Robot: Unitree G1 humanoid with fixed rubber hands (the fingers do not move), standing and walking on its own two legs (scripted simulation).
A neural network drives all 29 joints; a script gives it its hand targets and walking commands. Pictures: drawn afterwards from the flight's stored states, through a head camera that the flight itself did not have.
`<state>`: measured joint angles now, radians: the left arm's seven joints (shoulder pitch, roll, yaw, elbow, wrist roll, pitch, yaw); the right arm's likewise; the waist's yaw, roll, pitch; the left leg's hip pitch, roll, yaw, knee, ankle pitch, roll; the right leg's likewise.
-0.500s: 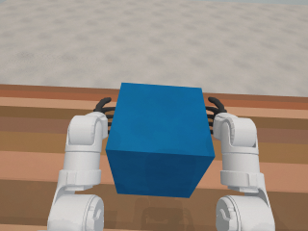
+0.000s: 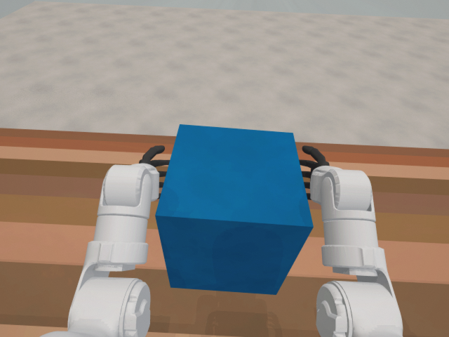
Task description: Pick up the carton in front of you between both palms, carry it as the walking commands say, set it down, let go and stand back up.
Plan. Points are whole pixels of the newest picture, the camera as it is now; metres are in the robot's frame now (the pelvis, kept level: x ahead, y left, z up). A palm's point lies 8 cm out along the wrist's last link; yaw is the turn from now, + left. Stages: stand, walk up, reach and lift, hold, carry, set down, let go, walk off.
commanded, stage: carry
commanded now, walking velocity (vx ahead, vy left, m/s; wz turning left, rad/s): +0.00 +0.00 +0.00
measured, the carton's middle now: (229, 212) +0.33 +0.00 +0.05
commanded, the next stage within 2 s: none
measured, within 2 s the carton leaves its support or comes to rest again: neither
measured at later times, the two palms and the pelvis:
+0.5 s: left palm (146, 185) +0.33 +0.15 +0.12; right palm (322, 187) +0.33 -0.15 +0.13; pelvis -0.01 +0.00 +0.00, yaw +0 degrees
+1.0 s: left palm (148, 187) +0.32 +0.14 +0.12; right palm (325, 190) +0.33 -0.16 +0.13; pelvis -0.02 -0.01 +0.00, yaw +0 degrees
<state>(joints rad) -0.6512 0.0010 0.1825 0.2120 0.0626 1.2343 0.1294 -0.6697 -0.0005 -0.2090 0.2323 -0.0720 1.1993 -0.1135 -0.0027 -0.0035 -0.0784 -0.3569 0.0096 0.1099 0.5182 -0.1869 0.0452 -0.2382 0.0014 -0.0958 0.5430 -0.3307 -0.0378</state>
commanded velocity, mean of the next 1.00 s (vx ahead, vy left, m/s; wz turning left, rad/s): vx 0.04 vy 0.00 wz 0.00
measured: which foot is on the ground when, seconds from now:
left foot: down 0.00-1.00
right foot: down 0.00-1.00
